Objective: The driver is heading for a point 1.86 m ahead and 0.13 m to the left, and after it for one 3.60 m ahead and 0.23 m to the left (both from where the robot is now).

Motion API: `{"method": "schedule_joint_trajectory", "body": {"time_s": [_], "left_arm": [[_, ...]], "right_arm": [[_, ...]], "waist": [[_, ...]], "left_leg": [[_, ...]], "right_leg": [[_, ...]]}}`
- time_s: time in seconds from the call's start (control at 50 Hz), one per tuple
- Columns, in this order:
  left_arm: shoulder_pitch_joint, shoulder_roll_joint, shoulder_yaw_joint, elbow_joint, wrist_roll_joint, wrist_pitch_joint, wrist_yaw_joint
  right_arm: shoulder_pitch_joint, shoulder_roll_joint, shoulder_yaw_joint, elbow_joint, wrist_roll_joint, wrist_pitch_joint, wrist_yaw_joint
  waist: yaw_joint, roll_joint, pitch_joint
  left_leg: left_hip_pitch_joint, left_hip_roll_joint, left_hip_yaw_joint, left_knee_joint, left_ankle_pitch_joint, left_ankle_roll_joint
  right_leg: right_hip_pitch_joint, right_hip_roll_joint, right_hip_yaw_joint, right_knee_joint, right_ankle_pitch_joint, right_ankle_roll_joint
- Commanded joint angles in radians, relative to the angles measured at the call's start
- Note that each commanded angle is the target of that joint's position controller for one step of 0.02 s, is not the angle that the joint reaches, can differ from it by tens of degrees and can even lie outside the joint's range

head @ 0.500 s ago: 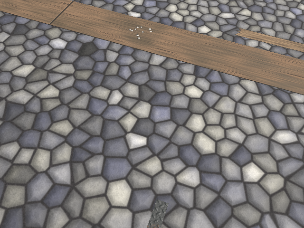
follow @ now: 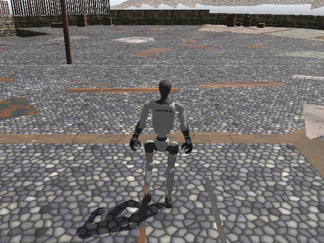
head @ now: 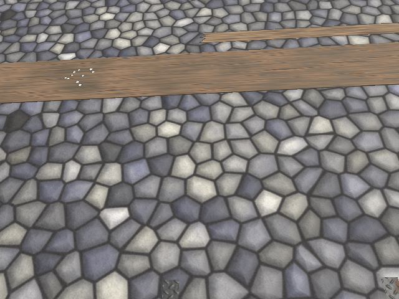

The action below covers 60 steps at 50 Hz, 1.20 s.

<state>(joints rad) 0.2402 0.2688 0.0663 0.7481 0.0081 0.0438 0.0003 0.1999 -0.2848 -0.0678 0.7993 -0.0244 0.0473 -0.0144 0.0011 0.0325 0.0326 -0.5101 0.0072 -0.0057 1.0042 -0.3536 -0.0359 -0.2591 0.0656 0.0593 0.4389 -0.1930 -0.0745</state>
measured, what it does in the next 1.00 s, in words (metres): steps to the left: left foot, then right foot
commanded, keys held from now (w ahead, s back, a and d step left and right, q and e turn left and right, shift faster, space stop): e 0.08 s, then no key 0.28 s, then q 0.20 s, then w+q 0.44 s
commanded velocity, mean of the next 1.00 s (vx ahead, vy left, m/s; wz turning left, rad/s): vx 0.12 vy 0.00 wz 0.07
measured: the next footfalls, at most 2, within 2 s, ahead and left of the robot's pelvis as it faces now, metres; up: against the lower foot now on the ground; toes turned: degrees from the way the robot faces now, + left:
left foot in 0.26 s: +0.05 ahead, +0.12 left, +0.00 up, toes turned -9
right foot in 0.56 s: -0.02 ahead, -0.09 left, +0.00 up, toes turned -1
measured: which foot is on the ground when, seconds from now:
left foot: up 0.00-0.24, down 0.26-0.58, up 0.60-0.90, down 0.92-1.00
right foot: down 0.00-0.26, up 0.28-0.54, down 0.56-0.94, up 0.96-1.00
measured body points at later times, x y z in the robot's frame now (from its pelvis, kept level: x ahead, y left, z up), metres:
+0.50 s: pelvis -0.01 +0.03 +0.00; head +0.01 +0.05 +0.45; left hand +0.12 +0.28 -0.14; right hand +0.07 -0.23 -0.11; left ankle +0.01 +0.12 -0.74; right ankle -0.05 -0.09 -0.73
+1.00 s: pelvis +0.06 +0.09 -0.02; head +0.07 +0.12 +0.43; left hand +0.06 +0.38 -0.16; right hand +0.24 -0.16 -0.11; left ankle +0.06 +0.17 -0.74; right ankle -0.04 -0.07 -0.69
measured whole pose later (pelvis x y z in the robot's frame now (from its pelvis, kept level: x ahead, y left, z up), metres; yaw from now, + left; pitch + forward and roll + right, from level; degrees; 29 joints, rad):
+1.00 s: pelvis +0.06 +0.09 -0.02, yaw +10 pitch +0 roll -1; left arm 0.31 0.31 0.06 0.86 0.04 -0.03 -0.01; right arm 0.19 -0.30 -0.06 0.74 -0.03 -0.01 0.06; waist 0.03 -0.04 0.03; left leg -0.32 -0.04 0.05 0.61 -0.29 0.09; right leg -0.24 -0.07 -0.04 0.93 -0.48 -0.02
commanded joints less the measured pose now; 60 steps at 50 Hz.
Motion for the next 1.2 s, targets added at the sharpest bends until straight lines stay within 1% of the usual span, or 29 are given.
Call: {"method": "schedule_joint_trajectory", "body": {"time_s": [0.02, 0.16, 0.22, 0.24, 0.26, 0.28, 0.3, 0.32, 0.36, 0.4, 0.42, 0.46, 0.5, 0.54, 0.56, 0.58, 0.6, 0.62, 0.64, 0.68, 0.8, 0.88, 0.92, 0.94, 0.96, 0.98, 1.02, 1.08, 1.2], "left_arm": [[0.037, 0.156, 0.042, -0.054, 0.002, -0.014, 0.006], [0.007, 0.167, 0.044, -0.064, 0.016, -0.007, -0.002], [-0.043, 0.155, 0.036, -0.06, 0.004, -0.001, 0.0], [-0.04, 0.132, 0.027, -0.061, -0.002, -0.002, 0.004], [0.0, 0.063, 0.008, -0.066, -0.002, -0.007, 0.006], [0.004, 0.087, 0.015, -0.072, 0.0, -0.007, 0.013], [-0.008, 0.134, 0.027, -0.056, 0.019, -0.003, 0.014], [0.0, 0.132, 0.03, -0.036, 0.011, -0.001, 0.008], [0.024, 0.113, 0.027, -0.008, 0.01, 0.005, -0.001], [0.029, 0.063, 0.004, 0.016, 0.012, 0.007, -0.004], [0.004, 0.045, -0.007, 0.018, 0.011, 0.008, 0.0], [-0.044, 0.062, -0.007, 0.014, 0.0, 0.007, 0.018], [-0.016, 0.078, -0.003, 0.028, -0.009, 0.0, 0.034], [0.02, 0.092, -0.001, 0.043, -0.003, -0.017, 0.047], [0.032, 0.119, 0.005, 0.042, 0.008, -0.027, 0.053], [0.025, 0.177, 0.018, 0.041, 0.016, -0.028, 0.053], [0.034, 0.188, 0.027, 0.046, 0.021, -0.026, 0.043], [0.048, 0.184, 0.029, 0.043, 0.032, -0.03, 0.039], [0.046, 0.155, 0.021, 0.038, 0.037, -0.036, 0.037], [0.004, 0.131, 0.012, 0.033, 0.025, -0.051, 0.041], [0.045, 0.169, 0.027, 0.053, 0.027, -0.094, 0.021], [0.05, 0.21, 0.042, 0.062, 0.024, -0.097, 0.006], [0.032, 0.195, 0.035, 0.057, 0.017, -0.094, 0.003], [0.026, 0.141, 0.016, 0.04, 0.028, -0.093, 0.0], [-0.057, 0.048, -0.012, -0.058, 0.033, -0.1, -0.014], [-0.093, 0.12, 0.001, -0.052, 0.049, -0.1, -0.018], [-0.059, 0.136, 0.004, -0.018, 0.02, -0.117, -0.037], [0.015, 0.116, -0.004, 0.036, 0.043, -0.096, -0.042], [-0.136, 0.083, -0.016, 0.005, 0.025, -0.071, -0.05]], "right_arm": [[-0.032, -0.058, -0.009, -0.078, 0.005, -0.006, -0.007], [-0.01, -0.059, 0.002, -0.102, 0.022, -0.017, -0.019], [0.067, -0.042, 0.01, -0.087, 0.022, -0.027, -0.025], [0.08, -0.059, 0.008, -0.085, 0.012, -0.036, -0.03], [0.064, -0.121, 0.003, -0.103, -0.009, -0.044, -0.035], [-0.009, -0.197, -0.011, -0.122, -0.006, -0.041, -0.027], [0.004, -0.15, -0.004, -0.115, -0.005, -0.044, -0.02], [-0.038, -0.096, 0.013, -0.114, 0.005, -0.049, -0.014], [-0.083, -0.073, 0.021, -0.112, 0.006, -0.052, -0.017], [-0.059, -0.043, 0.035, -0.087, 0.008, -0.056, -0.014], [-0.04, -0.048, 0.034, -0.073, 0.009, -0.055, -0.009], [0.02, -0.116, 0.009, -0.048, 0.009, -0.045, -0.001], [0.031, -0.155, -0.01, -0.038, 0.017, -0.034, 0.004], [0.007, -0.148, -0.017, -0.043, 0.024, -0.03, 0.007], [-0.007, -0.125, -0.013, -0.055, 0.027, -0.033, 0.01], [-0.023, -0.067, 0.0, -0.081, 0.038, -0.036, 0.016], [-0.057, -0.065, 0.001, -0.081, 0.029, -0.028, 0.016], [-0.091, -0.095, -0.01, -0.093, 0.008, -0.02, 0.019], [-0.106, -0.118, -0.021, -0.096, -0.002, -0.015, 0.026], [-0.068, -0.099, -0.022, -0.086, -0.002, -0.016, 0.049], [-0.139, -0.068, -0.007, -0.119, -0.003, -0.018, 0.097], [-0.119, -0.086, -0.009, -0.134, -0.001, -0.024, 0.1], [0.065, -0.108, -0.024, -0.072, -0.015, -0.041, 0.085], [0.248, -0.179, -0.051, -0.021, -0.024, -0.053, 0.067], [0.315, -0.309, -0.07, -0.036, -0.006, -0.067, 0.059], [0.273, -0.258, -0.057, -0.035, 0.009, -0.064, 0.056], [0.159, -0.175, -0.034, -0.056, 0.005, -0.066, 0.047], [0.115, -0.129, -0.012, -0.06, 0.013, -0.094, 0.033], [0.217, -0.107, 0.001, 0.007, 0.014, -0.121, 0.03]], "waist": [[0.026, -0.15, -0.068], [0.03, -0.163, -0.097], [-0.023, -0.146, -0.096], [-0.026, -0.103, -0.094], [0.003, 0.087, -0.106], [0.017, 0.204, -0.048], [0.001, 0.13, -0.04], [0.027, 0.08, -0.019], [0.047, 0.107, -0.016], [0.036, 0.115, -0.04], [0.019, 0.125, -0.042], [-0.023, 0.152, -0.041], [-0.01, 0.145, -0.047], [0.011, 0.114, -0.07], [0.013, 0.069, -0.1], [0.0, -0.098, -0.108], [0.04, -0.223, -0.064], [0.072, -0.265, -0.004], [0.066, -0.194, 0.05], [0.023, -0.164, 0.094], [0.059, -0.172, 0.058], [0.038, -0.171, 0.064], [-0.055, -0.079, 0.001], [-0.132, 0.112, -0.093], [-0.143, 0.372, -0.109], [-0.127, 0.177, -0.048], [-0.043, 0.03, 0.044], [0.004, 0.038, -0.003], [-0.033, 0.022, 0.045]], "left_leg": [[-0.098, 0.001, -0.029, -0.065, -0.022, -0.009], [0.121, -0.041, -0.015, -0.28, -0.074, 0.027], [0.313, -0.053, 0.006, -0.556, 0.064, 0.056], [0.402, 0.002, -0.051, -0.673, 0.132, 0.072], [0.46, 0.222, -0.284, -0.787, 0.1, 0.117], [0.344, 0.37, -0.452, -0.797, 0.273, 0.239], [0.272, 0.374, -0.432, -0.78, 0.323, 0.301], [0.253, 0.31, -0.347, -0.771, 0.336, 0.288], [0.285, 0.207, -0.211, -0.74, 0.417, 0.229], [0.342, 0.157, -0.161, -0.707, 0.512, 0.209], [0.371, 0.146, -0.165, -0.688, 0.525, 0.206], [0.43, 0.149, -0.227, -0.641, 0.578, 0.221], [0.447, 0.158, -0.279, -0.607, 0.632, 0.215], [0.367, 0.145, -0.301, -0.577, 0.608, 0.174], [0.281, 0.122, -0.291, -0.552, 0.517, 0.147], [0.17, 0.017, -0.196, -0.492, 0.247, 0.112], [0.061, -0.093, -0.063, -0.368, -0.054, 0.101], [-0.035, -0.079, -0.015, -0.179, -0.175, 0.1], [-0.098, -0.032, -0.04, -0.054, -0.166, 0.102], [-0.147, 0.008, -0.061, -0.018, -0.071, 0.089], [-0.016, 0.026, 0.033, -0.239, 0.009, 0.056], [0.163, -0.008, 0.115, -0.385, 0.005, 0.101], [0.423, -0.078, 0.131, -0.473, 0.019, 0.134], [0.606, 0.039, -0.083, -0.59, -0.14, 0.175], [0.713, 0.325, -0.713, -0.84, -0.423, 0.3], [0.657, 0.342, -0.742, -0.863, -0.409, 0.337], [0.511, 0.259, -0.5, -0.822, -0.132, 0.291], [0.468, 0.162, -0.3, -0.834, 0.272, 0.25], [0.526, 0.143, -0.121, -0.874, 0.528, 0.222]], "right_leg": [[0.182, -0.247, 0.291, -0.113, 0.25, -0.171], [0.102, -0.232, 0.358, -0.065, 0.326, -0.158], [0.027, -0.188, 0.359, -0.019, 0.301, -0.093], [-0.04, -0.15, 0.345, 0.011, 0.17, -0.042], [-0.121, -0.05, 0.235, 0.161, -0.078, 0.014], [-0.194, 0.103, 0.066, 0.27, -0.342, 0.04], [-0.135, 0.046, 0.09, 0.427, -0.368, 0.051], [-0.117, 0.039, 0.1, 0.479, -0.314, 0.056], [-0.111, 0.035, 0.084, 0.504, -0.236, 0.077], [-0.061, 0.006, 0.043, 0.357, -0.233, 0.101], [-0.038, -0.012, 0.0, 0.262, -0.234, 0.109], [-0.034, 0.006, -0.04, 0.146, -0.242, 0.106], [-0.006, 0.012, -0.055, 0.024, -0.155, 0.093], [0.121, -0.024, -0.023, -0.094, -0.006, 0.07], [0.21, -0.09, 0.023, -0.085, 0.022, 0.051], [0.242, -0.183, 0.123, -0.096, -0.031, -0.006], [0.237, -0.291, 0.241, -0.172, -0.166, -0.086], [0.211, -0.4, 0.338, -0.258, -0.303, -0.158], [0.179, -0.425, 0.361, -0.304, -0.38, -0.186], [0.194, -0.372, 0.266, -0.328, -0.369, -0.151], [0.206, -0.324, 0.032, -0.297, -0.188, -0.095], [0.109, -0.343, -0.033, -0.228, -0.186, -0.08], [-0.013, -0.293, -0.138, 0.031, -0.008, -0.045], [-0.136, -0.217, -0.246, 0.381, 0.016, 0.003], [-0.486, -0.038, -0.2, 0.665, -0.398, 0.054], [-0.562, -0.086, -0.029, 0.763, -0.358, 0.037], [-0.492, -0.162, -0.021, 0.693, -0.149, 0.025], [-0.365, -0.17, -0.059, 0.618, -0.032, 0.058], [-0.489, -0.162, -0.101, 0.505, 0.103, 0.07]]}}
